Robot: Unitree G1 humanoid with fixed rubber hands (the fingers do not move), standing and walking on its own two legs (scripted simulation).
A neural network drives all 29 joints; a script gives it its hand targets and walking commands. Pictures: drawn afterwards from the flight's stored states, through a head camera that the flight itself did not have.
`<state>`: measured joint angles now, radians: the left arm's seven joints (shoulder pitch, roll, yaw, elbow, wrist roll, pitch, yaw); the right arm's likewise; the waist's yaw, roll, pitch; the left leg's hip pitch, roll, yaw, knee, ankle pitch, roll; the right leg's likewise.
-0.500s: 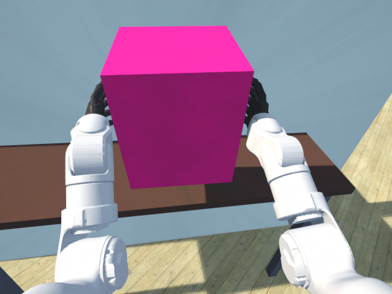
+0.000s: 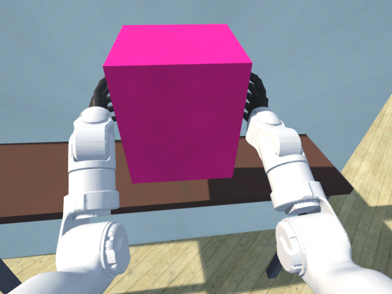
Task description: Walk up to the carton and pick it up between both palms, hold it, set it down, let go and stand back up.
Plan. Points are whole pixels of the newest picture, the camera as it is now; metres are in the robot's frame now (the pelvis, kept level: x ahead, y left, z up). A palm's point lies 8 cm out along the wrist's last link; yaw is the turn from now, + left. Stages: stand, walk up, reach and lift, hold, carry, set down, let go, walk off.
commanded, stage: hold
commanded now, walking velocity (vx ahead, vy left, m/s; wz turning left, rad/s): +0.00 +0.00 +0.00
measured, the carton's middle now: (179, 103) +0.41 +0.02 +0.24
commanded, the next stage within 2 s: none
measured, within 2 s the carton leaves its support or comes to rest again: neither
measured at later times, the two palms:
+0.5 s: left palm (98, 113) +0.37 +0.17 +0.23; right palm (254, 111) +0.36 -0.13 +0.25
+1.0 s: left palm (102, 112) +0.38 +0.17 +0.23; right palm (254, 111) +0.37 -0.13 +0.24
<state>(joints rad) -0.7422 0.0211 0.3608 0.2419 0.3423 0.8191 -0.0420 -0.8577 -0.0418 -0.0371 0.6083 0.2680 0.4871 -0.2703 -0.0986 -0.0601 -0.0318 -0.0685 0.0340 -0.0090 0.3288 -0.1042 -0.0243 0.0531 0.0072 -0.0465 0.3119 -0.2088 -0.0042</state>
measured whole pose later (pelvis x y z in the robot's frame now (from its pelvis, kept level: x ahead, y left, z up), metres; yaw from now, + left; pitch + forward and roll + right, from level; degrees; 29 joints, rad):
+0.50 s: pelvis +0.00 +0.01 +0.00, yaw +0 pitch -9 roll -1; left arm -0.72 0.02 0.34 0.20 0.33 0.83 -0.03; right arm -0.84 -0.06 -0.02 0.58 0.30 0.49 -0.28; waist -0.10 -0.06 -0.04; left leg -0.08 0.03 -0.01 0.35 -0.12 -0.02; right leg 0.06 0.00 -0.04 0.30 -0.21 0.00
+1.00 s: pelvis +0.00 +0.00 +0.00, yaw +0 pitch -7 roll -1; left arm -0.75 0.02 0.34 0.26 0.33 0.81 -0.02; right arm -0.86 -0.06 -0.05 0.61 0.28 0.47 -0.26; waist -0.10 -0.06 -0.04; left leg -0.10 0.03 -0.01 0.33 -0.11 -0.02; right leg 0.03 0.00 -0.04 0.30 -0.20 0.00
